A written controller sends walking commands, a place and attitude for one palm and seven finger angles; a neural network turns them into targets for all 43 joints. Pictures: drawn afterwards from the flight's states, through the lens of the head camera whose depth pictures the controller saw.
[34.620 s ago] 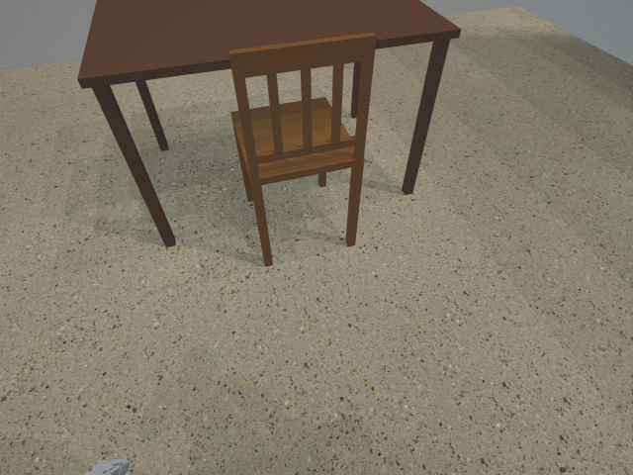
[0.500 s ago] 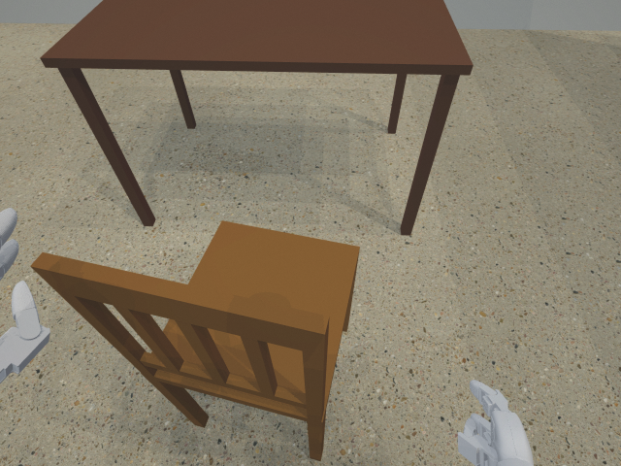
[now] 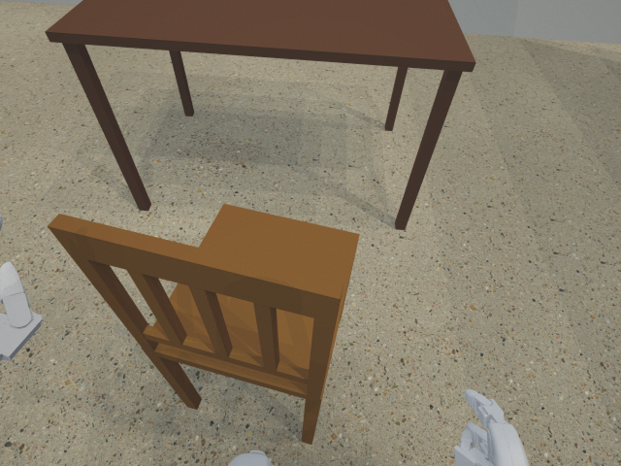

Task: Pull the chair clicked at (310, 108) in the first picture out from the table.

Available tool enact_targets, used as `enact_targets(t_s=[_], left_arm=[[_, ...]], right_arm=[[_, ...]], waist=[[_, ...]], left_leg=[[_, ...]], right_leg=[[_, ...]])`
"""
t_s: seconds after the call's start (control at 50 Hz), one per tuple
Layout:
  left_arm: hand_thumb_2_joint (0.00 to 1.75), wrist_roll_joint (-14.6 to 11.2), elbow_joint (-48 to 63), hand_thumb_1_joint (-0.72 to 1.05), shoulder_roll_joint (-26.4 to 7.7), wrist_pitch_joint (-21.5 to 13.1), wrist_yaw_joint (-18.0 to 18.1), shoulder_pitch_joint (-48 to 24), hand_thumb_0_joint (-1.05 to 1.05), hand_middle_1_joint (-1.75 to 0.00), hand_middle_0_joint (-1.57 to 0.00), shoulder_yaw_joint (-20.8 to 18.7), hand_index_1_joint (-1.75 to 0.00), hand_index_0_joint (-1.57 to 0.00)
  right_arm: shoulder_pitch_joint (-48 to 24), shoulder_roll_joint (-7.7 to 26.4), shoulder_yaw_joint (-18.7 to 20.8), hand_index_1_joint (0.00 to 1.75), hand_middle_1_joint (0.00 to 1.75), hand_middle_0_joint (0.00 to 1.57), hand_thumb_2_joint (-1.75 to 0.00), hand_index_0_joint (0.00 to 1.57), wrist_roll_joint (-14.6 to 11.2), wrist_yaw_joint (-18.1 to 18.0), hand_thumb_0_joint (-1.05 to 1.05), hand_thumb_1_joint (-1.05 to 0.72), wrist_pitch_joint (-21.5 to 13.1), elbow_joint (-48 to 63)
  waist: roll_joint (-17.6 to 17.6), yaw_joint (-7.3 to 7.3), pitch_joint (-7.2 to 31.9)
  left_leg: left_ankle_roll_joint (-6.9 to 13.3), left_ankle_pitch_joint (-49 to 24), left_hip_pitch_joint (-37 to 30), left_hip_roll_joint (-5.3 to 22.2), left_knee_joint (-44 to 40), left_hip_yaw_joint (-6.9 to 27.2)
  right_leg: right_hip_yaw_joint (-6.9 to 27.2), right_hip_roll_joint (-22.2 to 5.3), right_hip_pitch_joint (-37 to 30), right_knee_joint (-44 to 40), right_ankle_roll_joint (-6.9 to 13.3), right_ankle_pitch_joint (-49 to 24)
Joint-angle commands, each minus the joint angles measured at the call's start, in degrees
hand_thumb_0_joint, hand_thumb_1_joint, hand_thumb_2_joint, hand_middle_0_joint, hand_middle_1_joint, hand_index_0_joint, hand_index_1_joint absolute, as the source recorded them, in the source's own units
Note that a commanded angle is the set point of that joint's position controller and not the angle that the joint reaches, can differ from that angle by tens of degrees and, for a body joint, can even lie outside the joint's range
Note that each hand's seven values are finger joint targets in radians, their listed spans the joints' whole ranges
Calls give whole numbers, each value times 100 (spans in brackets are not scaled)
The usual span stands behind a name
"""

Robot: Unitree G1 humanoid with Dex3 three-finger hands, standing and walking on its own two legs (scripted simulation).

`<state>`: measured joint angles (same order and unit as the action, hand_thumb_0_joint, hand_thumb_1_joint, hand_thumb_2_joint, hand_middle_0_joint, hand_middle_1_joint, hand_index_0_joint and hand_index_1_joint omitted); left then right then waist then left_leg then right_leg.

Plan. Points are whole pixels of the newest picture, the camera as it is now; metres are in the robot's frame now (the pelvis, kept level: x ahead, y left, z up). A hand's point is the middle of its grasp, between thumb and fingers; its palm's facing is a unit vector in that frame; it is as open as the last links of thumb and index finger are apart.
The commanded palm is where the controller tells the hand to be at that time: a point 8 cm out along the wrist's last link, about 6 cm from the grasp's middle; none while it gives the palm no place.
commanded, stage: step back with the hand held close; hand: left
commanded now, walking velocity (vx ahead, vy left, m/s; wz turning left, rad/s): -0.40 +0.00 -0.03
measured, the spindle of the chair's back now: (214, 321) +0.34 +0.18 -0.09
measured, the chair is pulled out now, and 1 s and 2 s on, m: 0.59 0.59 0.59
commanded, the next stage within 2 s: stop stepping back and stand still in 0.74 s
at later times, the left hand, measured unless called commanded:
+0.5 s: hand (15, 339) +0.18 +0.26 +0.18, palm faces +0.43 -0.78 -0.46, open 7.4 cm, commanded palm +0.11 +0.29 +0.19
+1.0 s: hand out of the picture +0.07 +0.22 +0.17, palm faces +0.40 -0.80 -0.46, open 7.4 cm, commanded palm +0.01 +0.26 +0.19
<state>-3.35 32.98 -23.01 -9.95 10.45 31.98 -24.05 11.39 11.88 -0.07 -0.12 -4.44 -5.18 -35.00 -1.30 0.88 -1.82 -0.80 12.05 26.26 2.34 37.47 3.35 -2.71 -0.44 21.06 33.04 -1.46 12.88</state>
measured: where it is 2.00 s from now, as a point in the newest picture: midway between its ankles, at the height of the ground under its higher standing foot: outside the picture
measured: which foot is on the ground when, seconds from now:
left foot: down 0.00-0.70, up 0.72-0.90, down 0.92-1.00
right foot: down 0.00-0.38, up 0.40-0.62, down 0.64-1.00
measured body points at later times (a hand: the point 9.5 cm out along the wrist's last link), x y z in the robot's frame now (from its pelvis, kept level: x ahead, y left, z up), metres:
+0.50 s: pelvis -0.02 -0.01 +0.01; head +0.02 +0.02 +0.45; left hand +0.15 +0.30 +0.20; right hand +0.15 -0.24 -0.07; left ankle +0.02 +0.12 -0.72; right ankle -0.02 -0.14 -0.69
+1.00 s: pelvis -0.13 -0.04 +0.01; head -0.11 -0.02 +0.46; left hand +0.04 +0.26 +0.20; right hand +0.03 -0.30 -0.07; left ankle -0.11 +0.09 -0.72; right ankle -0.08 -0.16 -0.72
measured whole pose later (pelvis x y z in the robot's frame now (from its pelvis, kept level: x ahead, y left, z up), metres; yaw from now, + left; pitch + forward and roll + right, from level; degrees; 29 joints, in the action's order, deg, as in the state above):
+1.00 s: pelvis -0.13 -0.04 +0.01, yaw +0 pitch +0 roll +0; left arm -3.5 32.5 -24.9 -10.9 10.3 34.8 -24.3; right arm 11.5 12.2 2.2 -1.0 -5.0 -5.1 -36.2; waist 3.0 -0.4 -2.5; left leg -0.9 14.2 16.5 1.5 31.6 -0.3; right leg -3.3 -1.4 19.6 33.5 -0.3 17.2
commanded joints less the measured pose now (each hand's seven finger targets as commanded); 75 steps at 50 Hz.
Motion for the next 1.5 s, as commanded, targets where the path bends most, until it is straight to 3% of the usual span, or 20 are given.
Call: enact_targets(t_s=[0.0,0.06,0.14,0.2,0.24,0.32,0.38,0.46,0.54,0.64,0.68,0.72,0.84,0.92,0.96,1.12,1.22,1.28,1.36,1.48], left_arm=[[90,6,1258,90,-1182,-446,113,-139,0,-30,-20,-930,-30,-20],[90,15,1031,90,-1179,-477,87,-19,0,-30,-20,-1075,-30,-20],[90,7,1181,90,-1118,-571,8,8,0,-30,-20,-1031,-30,-20],[90,-22,1154,90,-1205,-568,62,-92,0,-30,-20,-940,-30,-20],[90,20,1037,90,-1235,-512,138,-75,0,-30,-20,-948,-30,-20],[90,47,1055,90,-1249,-582,124,47,0,-30,-20,-1098,-30,-20],[90,-55,887,90,-1046,-644,3,404,0,-30,-20,-1009,-30,-20],[90,-12,1720,90,-1029,-694,-31,-126,0,-30,-20,-757,-30,-20],[90,-75,1594,90,-1077,-734,-99,79,0,-30,-20,-819,-30,-20],[90,-88,1136,90,-1143,-809,-237,182,0,-30,-20,-1039,-30,-20],[90,-170,906,90,-1296,-732,-206,439,0,-30,-20,-1026,-30,-20],[90,-118,633,90,-1261,-589,-60,422,0,-30,-20,-1091,-30,-20],[90,-3,683,90,-1142,-513,98,293,0,-30,-20,-918,-30,-20],[90,-6,1471,90,-1215,-541,107,316,0,-30,-20,-788,-30,-20],[90,25,1514,90,-1373,-485,115,79,0,-30,-20,-991,-30,-20],[90,156,536,90,-1055,-391,56,-411,0,-30,-20,-664,-30,-20],[90,117,462,90,-1108,-410,-27,-682,0,-30,-20,-578,-30,-20],[90,123,436,90,-1101,-400,21,-709,0,-30,-20,-576,-30,-20],[90,199,798,90,-1286,-469,-15,-540,0,-30,-20,-865,-30,-20],[90,151,613,90,-1097,-574,-66,-330,0,-30,-20,-674,-30,-20]], right_arm=[[-703,763,302,30,30,20,-90,20,-24,-112,0,-90,-328,944],[-731,725,329,30,30,20,-90,20,-41,-146,0,-90,-358,894],[-604,695,360,30,30,20,-90,20,-32,-83,0,-90,-433,881],[-408,617,427,30,30,20,-90,20,-17,-23,0,-90,-393,743],[-563,516,422,30,30,20,-90,20,54,34,0,-90,-306,629],[-702,483,292,30,30,20,-90,20,8,-96,0,-90,-202,690],[-625,544,453,30,30,20,-90,20,36,-66,0,-90,-286,733],[-467,633,510,30,30,20,-90,20,72,70,0,-90,-534,512],[-455,695,454,30,30,20,-90,20,98,133,0,-90,-706,481],[-530,685,456,30,30,20,-90,20,36,130,0,-90,-584,578],[-467,564,542,30,30,20,-90,20,-121,114,0,-90,-445,706],[-838,355,483,30,30,20,-90,20,-44,89,0,-90,-311,644],[-709,414,244,30,30,20,-90,20,-26,-132,0,-90,-145,730],[-558,801,426,30,30,20,-90,20,-161,-80,0,-90,-357,924],[-600,610,290,30,30,20,-90,20,-79,-65,0,-90,-449,869],[-292,737,335,30,30,20,-90,20,-100,26,0,-90,-508,777],[-111,712,317,30,30,20,-90,20,-10,100,0,-90,-357,572],[-283,653,205,30,30,20,-90,20,-25,35,0,-90,-369,653],[-383,623,293,30,30,20,-90,20,-57,4,0,-90,-472,811],[-248,643,234,30,30,20,-90,20,-90,113,0,-90,-687,638]], waist=[[-689,-64,733],[-1137,-33,773],[-525,-41,911],[727,-134,921],[1046,-102,1022],[590,-145,790],[-1358,-161,1208],[-1268,-64,1196],[-1402,-59,1137],[-475,-29,1192],[1227,-164,1254],[1006,-115,946],[1074,-163,940],[-689,-18,884],[-1794,-97,651],[-294,-176,-78],[1144,-261,400],[651,-288,123],[-1760,-160,48],[-306,-171,82]], left_leg=[[336,1215,281,702,-1536,679],[528,1111,883,1014,-1751,895],[433,1137,972,775,-1103,543],[4,1367,135,-135,596,-111],[-37,1170,-291,-224,1729,-85],[135,-41,-738,139,-1140,42],[826,-2256,-710,1725,-1822,1262],[868,-4204,-1882,1529,-1053,715],[693,-2947,-1563,1378,-1209,764],[227,-881,-875,812,-648,247],[-132,882,-642,-148,1015,-368],[-134,1637,241,-178,2656,205],[0,833,-672,-102,-565,-367],[484,-1220,-1485,1099,-1728,539],[586,835,-253,1157,-2214,743],[342,2560,358,200,-1258,20],[218,1235,-1203,-409,1062,-480],[351,1535,-1451,-172,-428,-262],[1038,3730,528,1345,-3068,1875],[488,1262,-57,437,-1462,514]], right_leg=[[407,-196,-673,-249,144,708],[298,-26,-1254,477,96,145],[584,-230,-1277,197,179,-185],[1961,-1432,-101,-1417,810,476],[1930,-1946,127,-1696,1162,67],[566,-950,-292,-429,458,-1082],[396,-68,-160,1766,83,1586],[302,-67,221,1151,61,1253],[144,-10,-522,-153,120,598],[24,-97,-1133,-1150,175,-678],[1578,-1570,-387,-1590,822,-1249],[1873,-2177,-377,-1586,1376,-1560],[827,-1223,-1036,-852,637,-1949],[444,-332,-661,-171,48,214],[245,-249,-1035,304,39,1269],[671,-203,-836,-1089,156,1949],[1798,-1324,645,-2203,751,3021],[1236,-1047,774,-1796,608,3030],[200,178,-645,1978,4,1272],[324,-194,-1643,-1360,153,99]])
